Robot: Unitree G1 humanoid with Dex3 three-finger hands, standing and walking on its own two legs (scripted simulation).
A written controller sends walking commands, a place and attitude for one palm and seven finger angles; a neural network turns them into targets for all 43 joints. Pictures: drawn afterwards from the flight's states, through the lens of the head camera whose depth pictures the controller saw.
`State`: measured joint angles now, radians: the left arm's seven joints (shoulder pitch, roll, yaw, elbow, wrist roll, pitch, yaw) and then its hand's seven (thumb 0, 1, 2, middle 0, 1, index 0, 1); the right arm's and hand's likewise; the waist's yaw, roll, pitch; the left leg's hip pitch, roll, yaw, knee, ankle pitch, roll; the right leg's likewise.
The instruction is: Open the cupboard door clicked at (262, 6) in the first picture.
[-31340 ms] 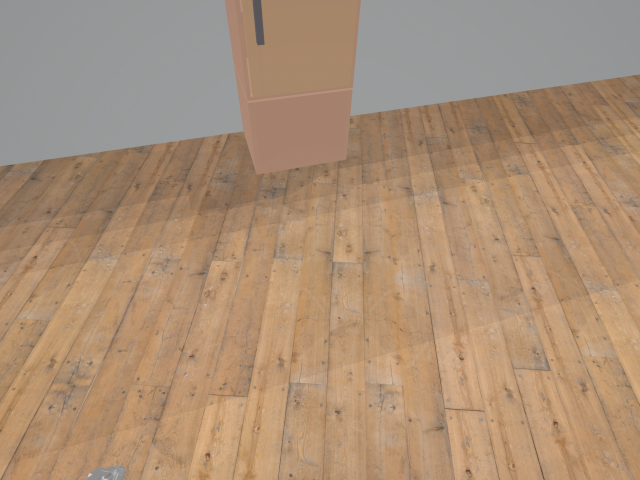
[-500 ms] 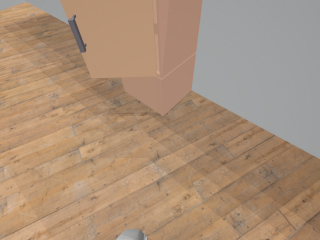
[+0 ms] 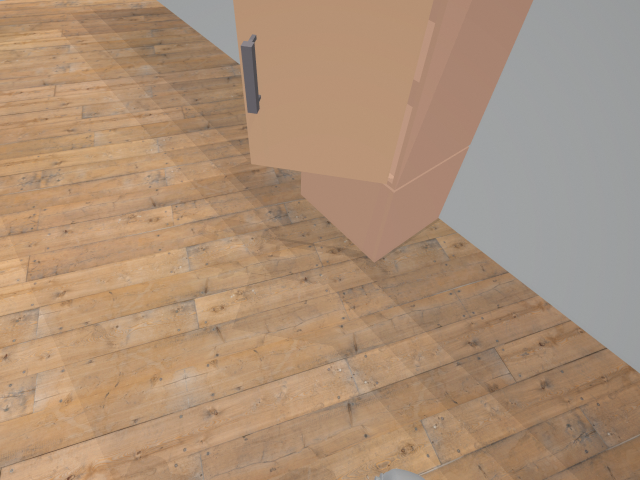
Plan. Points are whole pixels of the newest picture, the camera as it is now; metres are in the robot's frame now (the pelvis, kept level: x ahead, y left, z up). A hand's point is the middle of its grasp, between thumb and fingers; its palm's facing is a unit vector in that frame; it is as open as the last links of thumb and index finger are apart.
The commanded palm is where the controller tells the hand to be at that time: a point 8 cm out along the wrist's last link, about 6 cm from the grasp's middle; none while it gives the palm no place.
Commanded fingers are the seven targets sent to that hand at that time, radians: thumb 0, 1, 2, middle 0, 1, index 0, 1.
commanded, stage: take the last steps up to it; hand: left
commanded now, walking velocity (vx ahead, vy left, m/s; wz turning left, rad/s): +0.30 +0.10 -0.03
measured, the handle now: (253, 74) +0.98 +0.26 -0.03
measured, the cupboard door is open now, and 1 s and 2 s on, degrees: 42 42 42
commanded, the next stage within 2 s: come to a stop and stand still in 0.76 s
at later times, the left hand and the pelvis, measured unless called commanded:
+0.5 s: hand (233, 373) +0.29 +0.17 -0.16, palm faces +0.06 -0.98 -0.19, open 7.2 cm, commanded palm none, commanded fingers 0.00 0.90 0.90 -0.20 -0.30 -0.20 -0.30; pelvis +0.19 -0.01 +0.00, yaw +0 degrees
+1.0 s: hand (198, 324) +0.37 +0.25 -0.18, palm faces +0.06 -0.98 -0.17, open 7.4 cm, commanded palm none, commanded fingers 0.00 0.90 0.90 -0.20 -0.30 -0.20 -0.30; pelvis +0.36 +0.08 +0.00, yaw -2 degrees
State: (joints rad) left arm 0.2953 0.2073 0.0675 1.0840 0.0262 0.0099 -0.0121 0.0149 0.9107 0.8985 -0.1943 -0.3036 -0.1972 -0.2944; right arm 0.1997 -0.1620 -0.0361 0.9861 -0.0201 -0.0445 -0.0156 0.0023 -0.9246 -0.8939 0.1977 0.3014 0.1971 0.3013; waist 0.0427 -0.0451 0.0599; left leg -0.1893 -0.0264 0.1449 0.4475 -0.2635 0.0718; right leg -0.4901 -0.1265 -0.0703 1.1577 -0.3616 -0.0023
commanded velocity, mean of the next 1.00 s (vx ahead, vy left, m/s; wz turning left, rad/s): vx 0.17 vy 0.04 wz -0.02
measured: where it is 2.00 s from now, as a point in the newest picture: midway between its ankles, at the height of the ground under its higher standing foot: (296, 423)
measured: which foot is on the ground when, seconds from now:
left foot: down 0.00-0.38, up 0.40-0.76, down 0.78-1.00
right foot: up 0.00-0.34, down 0.36-0.78, up 0.80-1.00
